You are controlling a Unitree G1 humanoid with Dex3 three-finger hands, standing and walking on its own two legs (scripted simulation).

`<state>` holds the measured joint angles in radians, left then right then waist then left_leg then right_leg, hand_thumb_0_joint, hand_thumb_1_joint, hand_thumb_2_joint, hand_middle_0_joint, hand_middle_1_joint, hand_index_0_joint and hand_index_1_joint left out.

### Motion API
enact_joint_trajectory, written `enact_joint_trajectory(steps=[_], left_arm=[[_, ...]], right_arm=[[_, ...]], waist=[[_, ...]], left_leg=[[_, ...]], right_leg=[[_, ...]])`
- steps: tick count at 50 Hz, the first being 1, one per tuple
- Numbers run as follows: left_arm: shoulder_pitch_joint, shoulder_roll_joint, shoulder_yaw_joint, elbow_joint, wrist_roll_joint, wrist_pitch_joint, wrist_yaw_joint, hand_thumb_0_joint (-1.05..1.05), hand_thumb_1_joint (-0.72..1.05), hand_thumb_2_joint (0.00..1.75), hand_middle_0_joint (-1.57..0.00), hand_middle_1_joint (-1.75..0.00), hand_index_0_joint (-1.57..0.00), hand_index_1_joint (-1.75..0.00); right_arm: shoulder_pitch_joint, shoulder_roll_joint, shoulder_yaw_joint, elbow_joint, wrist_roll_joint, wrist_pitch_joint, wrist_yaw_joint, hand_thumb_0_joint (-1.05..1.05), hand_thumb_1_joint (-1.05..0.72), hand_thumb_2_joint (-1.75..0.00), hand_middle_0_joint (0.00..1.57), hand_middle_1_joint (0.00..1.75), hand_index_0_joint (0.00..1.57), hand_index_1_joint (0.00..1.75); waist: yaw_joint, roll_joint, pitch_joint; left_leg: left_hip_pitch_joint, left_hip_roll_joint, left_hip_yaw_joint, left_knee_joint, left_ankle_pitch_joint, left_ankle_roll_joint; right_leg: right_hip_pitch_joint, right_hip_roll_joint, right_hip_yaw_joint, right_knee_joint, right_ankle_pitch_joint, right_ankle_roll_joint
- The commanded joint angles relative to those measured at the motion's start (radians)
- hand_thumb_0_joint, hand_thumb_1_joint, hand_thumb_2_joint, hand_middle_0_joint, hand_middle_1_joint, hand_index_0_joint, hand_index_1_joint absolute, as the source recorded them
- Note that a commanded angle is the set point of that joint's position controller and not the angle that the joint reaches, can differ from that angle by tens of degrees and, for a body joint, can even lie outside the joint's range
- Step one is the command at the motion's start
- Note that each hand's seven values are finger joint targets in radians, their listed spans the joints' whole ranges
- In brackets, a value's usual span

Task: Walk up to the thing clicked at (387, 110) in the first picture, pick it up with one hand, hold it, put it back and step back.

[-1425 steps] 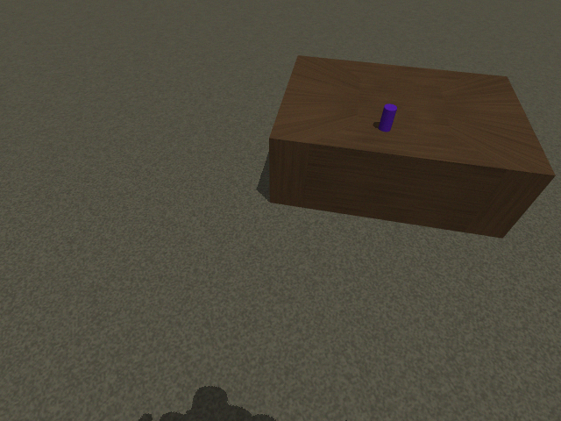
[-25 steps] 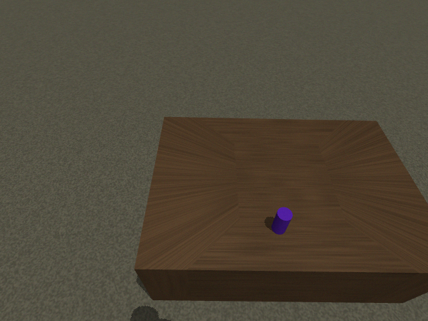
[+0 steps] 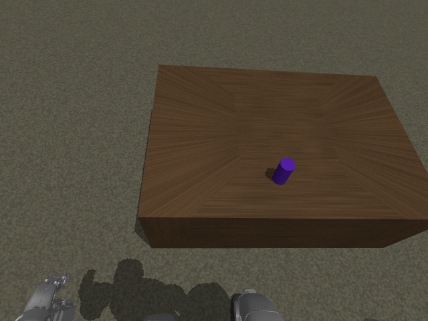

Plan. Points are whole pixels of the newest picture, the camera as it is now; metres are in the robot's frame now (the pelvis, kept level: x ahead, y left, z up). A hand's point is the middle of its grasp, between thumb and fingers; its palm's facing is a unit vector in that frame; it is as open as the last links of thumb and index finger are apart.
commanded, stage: step back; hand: right
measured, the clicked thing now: (283, 171) +0.58 -0.26 -0.31
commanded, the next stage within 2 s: none
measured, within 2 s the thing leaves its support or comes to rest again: neither
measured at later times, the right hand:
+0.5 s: hand out of the picture -0.01 -0.27 -0.15, palm faces +0.08 +0.93 -0.36, open 7.4 cm
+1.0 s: hand out of the picture -0.16 -0.25 -0.10, palm faces +0.00 +0.89 -0.46, open 7.4 cm
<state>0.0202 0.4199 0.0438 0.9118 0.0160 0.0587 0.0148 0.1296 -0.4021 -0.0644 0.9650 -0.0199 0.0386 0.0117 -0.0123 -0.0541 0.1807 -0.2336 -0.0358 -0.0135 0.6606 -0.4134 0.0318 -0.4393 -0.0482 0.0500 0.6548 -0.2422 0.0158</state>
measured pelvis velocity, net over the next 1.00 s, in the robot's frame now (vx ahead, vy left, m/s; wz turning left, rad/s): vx -0.24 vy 0.02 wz -0.07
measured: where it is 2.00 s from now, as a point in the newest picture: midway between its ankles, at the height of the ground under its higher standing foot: outside the picture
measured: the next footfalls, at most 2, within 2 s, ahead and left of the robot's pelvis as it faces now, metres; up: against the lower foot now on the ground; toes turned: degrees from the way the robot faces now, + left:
right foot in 0.42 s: -0.07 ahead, -0.11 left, +0.00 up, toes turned -2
left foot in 0.78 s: -0.16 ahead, +0.12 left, +0.00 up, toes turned -4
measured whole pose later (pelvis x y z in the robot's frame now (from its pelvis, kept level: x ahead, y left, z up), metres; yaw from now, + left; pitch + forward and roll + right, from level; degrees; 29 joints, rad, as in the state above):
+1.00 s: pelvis -0.24 +0.02 +0.02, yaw -4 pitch -2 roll -2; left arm 0.16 0.40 0.08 0.79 0.02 0.09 0.00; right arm 0.18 -0.35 -0.04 0.87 -0.04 0.02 -0.02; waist 0.02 -0.06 0.16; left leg -0.25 0.01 -0.01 0.54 -0.26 0.03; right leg -0.47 0.14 0.19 1.24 -0.46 0.00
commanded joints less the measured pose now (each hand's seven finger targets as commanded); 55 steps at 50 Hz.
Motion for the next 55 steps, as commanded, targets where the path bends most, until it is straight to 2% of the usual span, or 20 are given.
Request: enact_joint_trajectory(steps=[1,3,5,14,18,20,22,23,24,28,35,38,39,40,41,42,43,45,46,55], left_arm=[[0.026,0.133,0.044,-0.102,0.000,0.003,0.026,0.00,0.90,0.90,-0.20,-0.30,-0.20,-0.30],[-0.008,0.157,0.056,-0.081,0.001,0.006,0.031,0.00,0.90,0.90,-0.20,-0.30,-0.20,-0.30],[0.090,0.160,0.057,-0.070,-0.012,0.008,0.022,0.00,0.90,0.90,-0.20,-0.30,-0.20,-0.30],[0.050,0.129,0.069,-0.153,0.006,-0.015,0.008,0.00,0.90,0.90,-0.20,-0.30,-0.20,-0.30],[0.153,0.112,0.072,-0.125,0.011,-0.020,-0.001,0.00,0.90,0.90,-0.20,-0.30,-0.20,-0.30],[0.209,0.117,0.078,-0.097,0.019,-0.030,-0.001,0.00,0.90,0.90,-0.20,-0.30,-0.20,-0.30],[0.193,0.208,0.104,-0.116,0.026,-0.038,-0.002,0.00,0.90,0.90,-0.20,-0.30,-0.20,-0.30],[0.113,0.273,0.111,-0.146,0.016,-0.033,-0.006,0.00,0.90,0.90,-0.20,-0.30,-0.20,-0.30],[0.066,0.272,0.114,-0.178,0.023,-0.040,-0.004,0.00,0.90,0.90,-0.20,-0.30,-0.20,-0.30],[0.045,0.167,0.093,-0.203,0.014,-0.037,0.008,0.00,0.90,0.90,-0.20,-0.30,-0.20,-0.30],[0.136,0.163,0.092,-0.234,0.026,-0.019,0.008,0.00,0.90,0.90,-0.20,-0.30,-0.20,-0.30],[0.076,0.185,0.085,-0.250,0.009,-0.001,-0.001,0.00,0.90,0.90,-0.20,-0.30,-0.20,-0.30],[0.095,0.165,0.079,-0.255,0.004,0.006,-0.005,0.00,0.90,0.90,-0.20,-0.30,-0.20,-0.30],[0.117,0.131,0.072,-0.262,0.000,0.008,-0.009,0.00,0.90,0.90,-0.20,-0.30,-0.20,-0.30],[0.107,0.110,0.076,-0.260,0.001,0.006,-0.005,0.00,0.90,0.90,-0.20,-0.30,-0.20,-0.30],[0.041,0.152,0.096,-0.266,0.019,0.005,0.012,0.00,0.90,0.90,-0.20,-0.30,-0.20,-0.30],[0.031,0.177,0.099,-0.254,0.023,0.006,0.014,0.00,0.90,0.90,-0.20,-0.30,-0.20,-0.30],[0.111,0.149,0.099,-0.207,0.001,0.010,0.004,0.00,0.90,0.90,-0.20,-0.30,-0.20,-0.30],[0.162,0.148,0.100,-0.190,-0.003,0.012,0.000,0.00,0.90,0.90,-0.20,-0.30,-0.20,-0.30],[0.165,0.136,0.089,-0.189,0.013,-0.002,-0.008,0.00,0.90,0.90,-0.20,-0.30,-0.20,-0.30]], right_arm=[[0.044,-0.324,-0.075,-0.088,-0.020,-0.023,-0.024,0.00,-0.90,-0.90,0.20,0.30,0.20,0.30],[-0.027,-0.294,-0.069,-0.108,-0.017,-0.029,-0.033,0.00,-0.90,-0.90,0.20,0.30,0.20,0.30],[-0.077,-0.235,-0.054,-0.131,-0.024,-0.036,-0.045,0.00,-0.90,-0.90,0.20,0.30,0.20,0.30],[0.096,-0.225,-0.062,-0.137,0.000,-0.035,-0.060,0.00,-0.90,-0.90,0.20,0.30,0.20,0.30],[0.032,-0.239,-0.065,-0.162,0.004,-0.028,-0.048,0.00,-0.90,-0.90,0.20,0.30,0.20,0.30],[-0.008,-0.231,-0.058,-0.172,0.013,-0.021,-0.043,0.00,-0.90,-0.90,0.20,0.30,0.20,0.30],[-0.031,-0.182,-0.039,-0.194,0.025,-0.023,-0.039,0.00,-0.90,-0.90,0.20,0.30,0.20,0.30],[-0.041,-0.158,-0.038,-0.187,0.028,-0.018,-0.046,0.00,-0.90,-0.90,0.20,0.30,0.20,0.30],[-0.018,-0.175,-0.047,-0.174,0.021,-0.010,-0.050,0.00,-0.90,-0.90,0.20,0.30,0.20,0.30],[0.030,-0.170,-0.028,-0.139,0.024,-0.019,-0.044,0.00,-0.90,-0.90,0.20,0.30,0.20,0.30],[0.062,-0.154,-0.023,-0.169,0.012,-0.037,-0.055,0.00,-0.90,-0.90,0.20,0.30,0.20,0.30],[0.148,-0.153,-0.040,-0.131,0.000,-0.046,-0.049,0.00,-0.90,-0.90,0.20,0.30,0.20,0.30],[0.134,-0.169,-0.046,-0.136,-0.008,-0.048,-0.048,0.00,-0.90,-0.90,0.20,0.30,0.20,0.30],[0.117,-0.232,-0.063,-0.150,-0.024,-0.051,-0.048,0.00,-0.90,-0.90,0.20,0.30,0.20,0.30],[0.063,-0.309,-0.075,-0.161,-0.030,-0.050,-0.043,0.00,-0.90,-0.90,0.20,0.30,0.20,0.30],[0.067,-0.362,-0.088,-0.183,-0.018,-0.050,-0.042,0.00,-0.90,-0.90,0.20,0.30,0.20,0.30],[0.022,-0.341,-0.089,-0.186,-0.016,-0.057,-0.051,0.00,-0.90,-0.90,0.20,0.30,0.20,0.30],[-0.065,-0.241,-0.054,-0.200,-0.030,-0.057,-0.052,0.00,-0.90,-0.90,0.20,0.30,0.20,0.30],[-0.065,-0.220,-0.049,-0.204,-0.022,-0.058,-0.054,0.00,-0.90,-0.90,0.20,0.30,0.20,0.30],[0.072,-0.239,-0.070,-0.223,-0.011,-0.047,-0.050,0.00,-0.90,-0.90,0.20,0.30,0.20,0.30]], waist=[[-0.016,0.238,-0.205],[-0.008,0.236,-0.155],[0.059,0.196,-0.160],[-0.042,0.165,-0.245],[0.004,0.200,-0.280],[0.039,0.127,-0.288],[0.037,-0.086,-0.259],[0.050,-0.250,-0.194],[0.044,-0.239,-0.138],[0.016,-0.089,-0.117],[0.056,-0.148,-0.258],[-0.004,-0.127,-0.286],[0.009,-0.079,-0.270],[0.018,0.087,-0.284],[0.032,0.240,-0.235],[-0.042,0.293,-0.211],[-0.020,0.253,-0.163],[0.054,0.159,-0.139],[0.080,0.169,-0.123],[-0.022,0.225,-0.240]], left_leg=[[0.035,0.398,-0.386,-0.304,0.808,0.154],[-0.025,0.356,-0.345,-0.318,0.714,0.162],[0.109,0.236,-0.179,-0.239,0.767,0.080],[0.337,0.301,-0.212,-0.157,0.815,0.169],[0.238,0.291,-0.195,-0.134,0.649,0.158],[0.134,0.259,-0.157,-0.081,0.548,0.117],[-0.122,0.101,-0.077,0.058,0.256,0.019],[-0.126,-0.040,0.005,0.255,-0.122,-0.024],[-0.114,-0.025,-0.086,0.438,-0.239,-0.033],[-0.183,-0.084,-0.120,0.494,-0.115,-0.038],[-0.191,-0.002,-0.022,0.088,-0.114,-0.057],[-0.004,0.007,0.023,-0.256,0.172,-0.032],[0.063,0.037,-0.032,-0.300,0.288,-0.016],[0.157,0.212,-0.264,-0.317,0.376,0.045],[0.177,0.370,-0.447,-0.330,0.509,0.134],[-0.005,0.505,-0.540,-0.338,0.544,0.268],[-0.074,0.505,-0.524,-0.348,0.518,0.280],[-0.029,0.297,-0.229,-0.296,0.609,0.163],[0.000,0.253,-0.169,-0.282,0.609,0.123],[0.212,0.309,-0.188,-0.222,0.540,0.214]], right_leg=[[-0.051,0.177,0.138,0.426,-0.402,-0.028],[-0.041,0.178,0.199,0.560,-0.327,-0.029],[-0.129,0.183,0.197,0.569,-0.201,-0.033],[-0.032,0.101,0.082,0.190,-0.252,0.008],[0.126,0.078,0.008,-0.061,-0.158,-0.031],[0.257,0.068,0.007,-0.244,0.062,-0.048],[0.340,-0.111,0.280,-0.236,0.281,-0.153],[0.187,-0.286,0.438,-0.308,0.342,-0.309],[0.080,-0.338,0.494,-0.322,0.365,-0.349],[0.163,-0.138,0.198,-0.238,0.491,-0.231],[0.465,-0.157,0.198,-0.150,0.525,-0.228],[0.369,-0.113,0.158,-0.043,0.388,-0.165],[0.273,-0.075,0.147,-0.024,0.280,-0.120],[0.102,0.013,0.096,0.083,0.065,-0.072],[-0.092,0.173,0.034,0.262,-0.314,-0.041],[-0.021,0.145,0.126,0.456,-0.432,-0.019],[-0.007,0.121,0.188,0.582,-0.377,-0.026],[-0.049,0.176,0.204,0.642,-0.264,-0.034],[-0.082,0.187,0.195,0.647,-0.222,-0.032],[-0.024,0.108,0.079,0.316,-0.263,0.038]])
